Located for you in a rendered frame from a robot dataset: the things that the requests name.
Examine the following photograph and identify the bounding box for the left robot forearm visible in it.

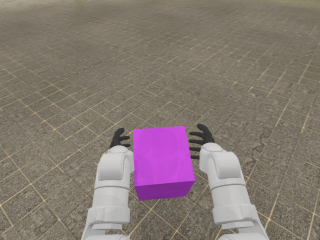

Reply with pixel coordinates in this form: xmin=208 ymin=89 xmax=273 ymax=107
xmin=81 ymin=145 xmax=135 ymax=240

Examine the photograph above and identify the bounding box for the right robot hand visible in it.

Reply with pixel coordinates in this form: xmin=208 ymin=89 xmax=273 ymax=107
xmin=188 ymin=123 xmax=215 ymax=160

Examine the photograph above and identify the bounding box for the right robot forearm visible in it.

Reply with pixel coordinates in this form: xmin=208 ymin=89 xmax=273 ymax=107
xmin=199 ymin=142 xmax=269 ymax=240

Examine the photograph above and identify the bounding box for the carton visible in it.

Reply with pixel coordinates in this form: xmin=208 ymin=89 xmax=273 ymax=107
xmin=133 ymin=126 xmax=195 ymax=201

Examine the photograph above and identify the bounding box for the left robot hand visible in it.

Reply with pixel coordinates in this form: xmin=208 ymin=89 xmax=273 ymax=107
xmin=109 ymin=128 xmax=131 ymax=150

